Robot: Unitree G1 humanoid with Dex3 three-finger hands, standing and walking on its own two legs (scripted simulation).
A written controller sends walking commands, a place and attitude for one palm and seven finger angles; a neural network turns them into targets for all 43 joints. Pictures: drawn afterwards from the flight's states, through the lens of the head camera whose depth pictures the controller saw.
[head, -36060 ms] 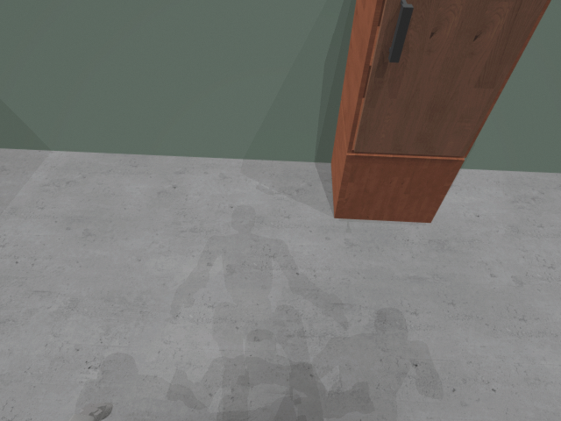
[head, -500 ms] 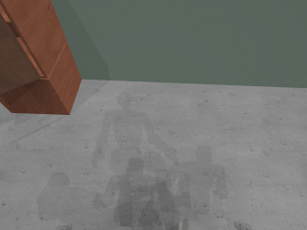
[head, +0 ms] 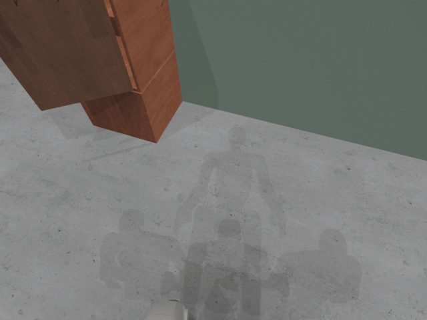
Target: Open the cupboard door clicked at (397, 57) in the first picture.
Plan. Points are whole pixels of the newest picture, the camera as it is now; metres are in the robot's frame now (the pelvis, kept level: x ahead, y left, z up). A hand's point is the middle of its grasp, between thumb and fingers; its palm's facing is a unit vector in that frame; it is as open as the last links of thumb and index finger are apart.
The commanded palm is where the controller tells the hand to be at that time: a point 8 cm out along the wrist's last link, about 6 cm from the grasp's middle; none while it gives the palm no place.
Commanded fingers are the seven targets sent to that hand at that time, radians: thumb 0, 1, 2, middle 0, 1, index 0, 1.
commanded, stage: turn to face it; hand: left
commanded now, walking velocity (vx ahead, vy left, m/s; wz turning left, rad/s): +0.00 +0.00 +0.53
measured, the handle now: out of the picture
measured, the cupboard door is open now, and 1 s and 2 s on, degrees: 39 39 39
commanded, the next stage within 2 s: take the last steps up to it in 0.56 s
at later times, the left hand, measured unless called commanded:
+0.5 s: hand out of the picture +0.08 +0.21 -0.16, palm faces +0.20 -0.94 -0.27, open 7.4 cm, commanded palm none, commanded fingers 0.00 0.90 0.90 -0.20 -0.30 -0.20 -0.30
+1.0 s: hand out of the picture -0.04 +0.23 -0.19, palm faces +0.40 -0.90 -0.20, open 7.3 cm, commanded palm none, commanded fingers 0.00 0.90 0.90 -0.20 -0.30 -0.20 -0.30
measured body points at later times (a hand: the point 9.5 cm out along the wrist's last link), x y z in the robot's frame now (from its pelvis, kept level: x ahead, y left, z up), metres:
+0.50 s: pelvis +0.03 +0.00 -0.01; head +0.07 -0.01 +0.44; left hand +0.06 +0.26 -0.14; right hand +0.13 -0.22 -0.17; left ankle +0.02 +0.12 -0.74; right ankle +0.03 -0.12 -0.74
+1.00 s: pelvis +0.05 +0.06 -0.01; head +0.07 +0.09 +0.44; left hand -0.06 +0.28 -0.17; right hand +0.21 -0.15 -0.14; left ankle +0.02 +0.12 -0.74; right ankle +0.03 -0.09 -0.68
